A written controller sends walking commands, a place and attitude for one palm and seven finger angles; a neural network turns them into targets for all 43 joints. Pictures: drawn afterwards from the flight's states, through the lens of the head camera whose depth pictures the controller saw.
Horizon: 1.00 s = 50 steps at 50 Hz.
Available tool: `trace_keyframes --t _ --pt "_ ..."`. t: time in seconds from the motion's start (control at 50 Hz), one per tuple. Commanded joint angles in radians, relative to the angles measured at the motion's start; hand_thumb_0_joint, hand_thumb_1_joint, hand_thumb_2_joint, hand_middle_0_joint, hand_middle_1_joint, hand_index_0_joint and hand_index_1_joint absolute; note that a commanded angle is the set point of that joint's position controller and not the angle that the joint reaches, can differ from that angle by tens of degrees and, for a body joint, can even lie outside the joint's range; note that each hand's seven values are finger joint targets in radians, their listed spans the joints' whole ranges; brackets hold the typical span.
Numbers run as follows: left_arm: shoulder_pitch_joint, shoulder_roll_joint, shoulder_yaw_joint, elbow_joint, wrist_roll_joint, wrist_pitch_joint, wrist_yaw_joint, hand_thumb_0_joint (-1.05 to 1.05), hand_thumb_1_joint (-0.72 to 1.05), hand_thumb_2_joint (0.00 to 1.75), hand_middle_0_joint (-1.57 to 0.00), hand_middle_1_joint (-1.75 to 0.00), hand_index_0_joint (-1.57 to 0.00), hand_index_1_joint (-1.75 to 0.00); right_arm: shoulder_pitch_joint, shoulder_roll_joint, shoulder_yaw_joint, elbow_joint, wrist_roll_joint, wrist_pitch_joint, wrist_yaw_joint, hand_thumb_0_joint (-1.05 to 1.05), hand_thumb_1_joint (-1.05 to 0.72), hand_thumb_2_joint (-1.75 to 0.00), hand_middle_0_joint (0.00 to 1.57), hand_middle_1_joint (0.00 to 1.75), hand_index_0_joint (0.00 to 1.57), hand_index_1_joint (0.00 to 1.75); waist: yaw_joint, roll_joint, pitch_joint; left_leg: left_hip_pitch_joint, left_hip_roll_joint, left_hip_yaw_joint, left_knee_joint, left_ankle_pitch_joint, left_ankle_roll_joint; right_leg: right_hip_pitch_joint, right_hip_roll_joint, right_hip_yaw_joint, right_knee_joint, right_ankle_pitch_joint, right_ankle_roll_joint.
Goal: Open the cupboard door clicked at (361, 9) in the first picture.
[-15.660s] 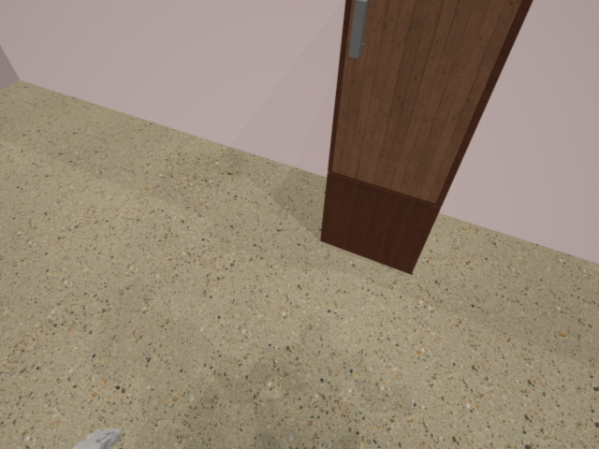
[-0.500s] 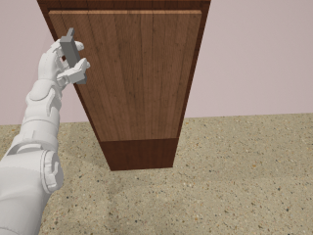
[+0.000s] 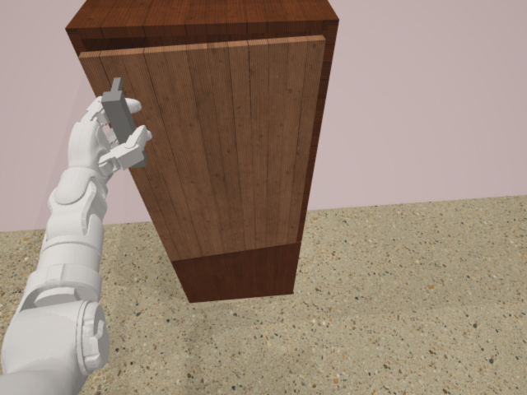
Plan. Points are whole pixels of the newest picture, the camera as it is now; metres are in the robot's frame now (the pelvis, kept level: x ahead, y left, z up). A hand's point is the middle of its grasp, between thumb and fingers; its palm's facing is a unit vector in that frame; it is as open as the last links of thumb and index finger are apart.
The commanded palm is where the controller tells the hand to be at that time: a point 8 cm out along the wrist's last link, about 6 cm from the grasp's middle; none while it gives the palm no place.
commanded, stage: pull the door open along its arc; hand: left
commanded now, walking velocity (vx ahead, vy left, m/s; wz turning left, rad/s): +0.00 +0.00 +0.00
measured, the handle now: (128, 123) +0.50 +0.20 +0.16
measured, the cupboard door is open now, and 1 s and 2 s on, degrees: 5 44 44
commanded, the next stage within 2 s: open thumb and fingers to let go in 0.78 s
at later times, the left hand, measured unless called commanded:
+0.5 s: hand (182, 212) +0.31 +0.09 +0.17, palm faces +0.30 -0.95 +0.08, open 6.8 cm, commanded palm +0.25 +0.14 +0.16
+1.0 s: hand (224, 235) +0.28 +0.04 +0.16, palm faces +0.38 -0.92 +0.02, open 6.8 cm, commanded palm +0.23 +0.08 +0.16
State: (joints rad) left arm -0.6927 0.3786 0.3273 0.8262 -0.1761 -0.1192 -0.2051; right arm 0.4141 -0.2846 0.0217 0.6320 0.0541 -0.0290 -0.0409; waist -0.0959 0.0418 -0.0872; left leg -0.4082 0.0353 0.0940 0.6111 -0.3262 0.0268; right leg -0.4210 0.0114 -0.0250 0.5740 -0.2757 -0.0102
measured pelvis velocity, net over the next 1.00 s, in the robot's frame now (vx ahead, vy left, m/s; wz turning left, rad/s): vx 0.00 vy -0.05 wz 0.09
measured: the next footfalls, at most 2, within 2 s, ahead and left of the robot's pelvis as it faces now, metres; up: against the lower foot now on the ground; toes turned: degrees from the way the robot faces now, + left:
none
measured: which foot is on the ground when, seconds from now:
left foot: down 0.00-1.00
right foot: down 0.00-1.00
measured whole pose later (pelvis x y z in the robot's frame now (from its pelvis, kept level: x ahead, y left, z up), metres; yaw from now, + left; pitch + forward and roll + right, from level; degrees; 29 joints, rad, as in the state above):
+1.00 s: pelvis +0.00 -0.05 +0.01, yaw +5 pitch -4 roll +0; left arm 0.03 -0.09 -0.25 -0.28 -0.01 0.33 0.52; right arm 0.11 -0.20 0.03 0.66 -0.02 0.09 0.00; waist 0.02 0.08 -0.02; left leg -0.17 0.04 -0.02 0.53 -0.29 -0.02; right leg -0.15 0.03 -0.13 0.51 -0.29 -0.07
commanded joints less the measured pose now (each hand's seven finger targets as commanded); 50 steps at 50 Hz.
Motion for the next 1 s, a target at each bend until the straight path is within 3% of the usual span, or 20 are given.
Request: trace_keyframes --t 0.0,0.08,0.12,0.14,0.2,0.24,0.32,0.4,0.42,0.52,0.54,0.62,0.68,0.74,0.8,0.84,0.86,0.98 --pt "-0.128 0.208 0.056 -0.426 -0.047 -0.014 -0.016 0.00 0.90 0.90 -0.40 -1.35 -0.40 -1.35 -0.093 -0.125 -0.052 -0.184 0.006 -0.050 0.000 0.00 -0.90 -0.90 0.20 0.30 0.20 0.30 0.115 -0.021 -0.336 0.174 -0.018 -0.064 -0.079 0.422 0.009 0.266 0.013 -0.009 -0.034 0.434 -0.023" --pt "0.114 0.160 0.053 -0.631 -0.064 0.051 0.005 0.00 0.90 0.90 -0.40 -1.35 -0.40 -1.35 -0.168 -0.107 -0.044 -0.220 0.012 -0.052 0.007 0.00 -0.90 -0.90 0.20 0.30 0.20 0.30 0.147 -0.026 -0.278 0.196 -0.015 -0.055 -0.101 0.474 0.005 0.305 0.006 -0.015 -0.045 0.483 -0.021" --pt "0.207 0.143 0.066 -0.745 -0.072 0.084 0.044 0.00 0.90 0.90 -0.40 -1.35 -0.40 -1.35 -0.209 -0.097 -0.043 -0.233 0.012 -0.050 0.008 0.00 -0.90 -0.90 0.20 0.30 0.20 0.30 0.163 -0.056 -0.266 0.207 -0.013 -0.050 -0.108 0.491 0.004 0.329 0.003 -0.018 -0.051 0.494 -0.018" --pt "0.251 0.101 0.037 -0.809 -0.069 0.104 0.058 0.00 0.90 0.90 -0.40 -1.35 -0.40 -1.35 -0.232 -0.087 -0.039 -0.240 0.014 -0.051 0.012 0.00 -0.90 -0.90 0.20 0.30 0.20 0.30 0.161 -0.033 -0.247 0.214 -0.013 -0.049 -0.118 0.491 0.000 0.326 0.001 -0.022 -0.054 0.497 -0.017" --pt "0.347 0.004 0.013 -0.996 -0.063 0.173 0.163 0.00 0.90 0.90 -0.40 -1.35 -0.40 -1.35 -0.291 -0.056 -0.035 -0.248 0.010 -0.053 0.023 0.00 -0.90 -0.90 0.20 0.30 0.20 0.30 0.184 -0.012 -0.238 0.241 -0.014 -0.047 -0.127 0.518 -0.013 0.333 0.000 -0.032 -0.062 0.499 -0.017" --pt "0.399 -0.066 -0.022 -1.058 -0.048 0.229 0.262 0.00 0.90 0.90 -0.40 -1.35 -0.40 -1.35 -0.328 -0.043 -0.030 -0.239 0.002 -0.041 0.028 0.00 -0.90 -0.90 0.20 0.30 0.20 0.30 0.181 -0.059 -0.196 0.236 -0.015 -0.047 -0.130 0.475 -0.015 0.328 0.000 -0.038 -0.076 0.474 -0.012" --pt "0.406 -0.174 -0.113 -1.190 0.006 0.313 0.427 0.00 0.90 0.90 -0.40 -1.35 -0.40 -1.35 -0.376 -0.024 -0.021 -0.225 -0.021 -0.008 0.028 0.00 -0.90 -0.90 0.20 0.30 0.20 0.30 0.159 -0.118 -0.149 0.244 -0.022 -0.055 -0.135 0.390 -0.016 0.329 -0.003 -0.030 -0.105 0.409 -0.008" --pt "0.467 -0.299 -0.256 -1.305 0.087 0.386 0.553 0.00 0.90 0.90 -0.40 -1.35 -0.40 -1.35 -0.411 0.003 -0.012 -0.227 -0.045 0.030 0.039 0.00 -0.90 -0.90 0.20 0.30 0.20 0.30 0.163 -0.036 -0.167 0.280 -0.032 -0.055 -0.127 0.430 -0.019 0.350 -0.018 -0.022 -0.102 0.459 -0.015" --pt "0.481 -0.312 -0.272 -1.311 0.100 0.397 0.584 0.00 0.90 0.90 -0.40 -1.35 -0.40 -1.35 -0.422 0.003 -0.012 -0.223 -0.052 0.040 0.040 0.00 -0.90 -0.90 0.20 0.30 0.20 0.30 0.159 -0.072 -0.158 0.273 -0.031 -0.064 -0.121 0.417 -0.018 0.355 -0.019 -0.022 -0.110 0.453 -0.014" --pt "0.539 -0.437 -0.402 -1.357 0.163 0.436 0.704 0.00 0.90 0.90 -0.40 -1.35 -0.40 -1.35 -0.468 0.022 -0.013 -0.205 -0.077 0.069 0.060 0.00 -0.90 -0.90 0.20 0.30 0.20 0.30 0.158 -0.093 -0.137 0.267 -0.033 -0.079 -0.100 0.399 -0.020 0.357 -0.034 -0.015 -0.124 0.469 -0.016" --pt "0.544 -0.462 -0.438 -1.362 0.175 0.438 0.714 0.00 0.90 0.90 -0.40 -1.35 -0.40 -1.35 -0.468 0.022 -0.011 -0.201 -0.079 0.072 0.063 0.00 -0.90 -0.90 0.20 0.30 0.20 0.30 0.147 -0.104 -0.127 0.269 -0.033 -0.081 -0.101 0.392 -0.019 0.347 -0.039 -0.010 -0.125 0.473 -0.013" --pt "0.629 -0.522 -0.546 -1.428 0.236 0.426 0.725 0.00 0.90 0.90 -0.40 -1.35 -0.40 -1.35 -0.472 0.033 -0.017 -0.202 -0.084 0.086 0.079 0.00 -0.90 -0.90 0.20 0.30 0.20 0.30 0.149 -0.098 -0.148 0.276 -0.033 -0.092 -0.083 0.411 -0.017 0.354 -0.042 -0.001 -0.104 0.516 -0.016" --pt "0.676 -0.561 -0.607 -1.468 0.228 0.415 0.713 0.00 0.90 0.90 -0.40 -1.35 -0.40 -1.35 -0.484 0.040 -0.014 -0.214 -0.079 0.087 0.086 0.00 -0.90 -0.90 0.20 0.30 0.20 0.30 0.142 -0.104 -0.136 0.271 -0.035 -0.097 -0.075 0.380 -0.014 0.343 -0.048 0.004 -0.108 0.507 -0.008" --pt "0.766 -0.564 -0.617 -1.498 0.196 0.404 0.702 0.00 0.90 0.90 -0.40 -1.35 -0.40 -1.35 -0.499 0.046 -0.012 -0.223 -0.076 0.084 0.085 0.00 -0.90 -0.90 0.20 0.30 0.20 0.30 0.149 -0.135 -0.116 0.262 -0.037 -0.098 -0.070 0.341 -0.012 0.338 -0.053 0.007 -0.127 0.477 0.000" --pt "0.645 -0.522 -0.579 -1.484 0.191 0.385 0.715 0.00 0.90 0.90 -0.40 -1.35 -0.40 -1.35 -0.511 0.045 -0.005 -0.209 -0.079 0.072 0.067 0.00 -0.90 -0.90 0.20 0.30 0.20 0.30 0.140 -0.172 -0.096 0.260 -0.049 -0.098 -0.065 0.296 -0.006 0.319 -0.062 0.035 -0.170 0.397 0.011" --pt "0.567 -0.503 -0.549 -1.422 0.188 0.383 0.731 0.00 0.90 0.90 -0.40 -1.35 -0.40 -1.35 -0.525 0.045 -0.001 -0.191 -0.077 0.069 0.056 0.00 -0.90 -0.90 0.20 0.30 0.20 0.30 0.142 -0.146 -0.060 0.255 -0.054 -0.100 -0.071 0.251 -0.006 0.282 -0.063 0.040 -0.199 0.269 0.004" --pt "0.478 -0.482 -0.522 -1.367 0.189 0.381 0.742 0.00 0.90 0.90 -0.40 -1.35 -0.40 -1.35 -0.523 0.045 0.003 -0.176 -0.078 0.065 0.046 0.00 -0.90 -0.90 0.20 0.30 0.20 0.30 0.134 -0.166 -0.041 0.249 -0.058 -0.104 -0.075 0.223 -0.004 0.264 -0.068 0.051 -0.221 0.206 0.006" --pt "0.420 -0.492 -0.510 -1.278 0.203 0.366 0.749 0.00 0.48 0.72 -0.37 -1.30 -0.37 -1.30 -0.525 0.053 -0.001 -0.160 -0.081 0.060 0.030 0.00 -0.90 -0.90 0.20 0.30 0.20 0.30 0.150 -0.144 -0.064 0.267 -0.061 -0.105 -0.093 0.215 -0.004 0.286 -0.079 0.069 -0.252 0.139 0.002"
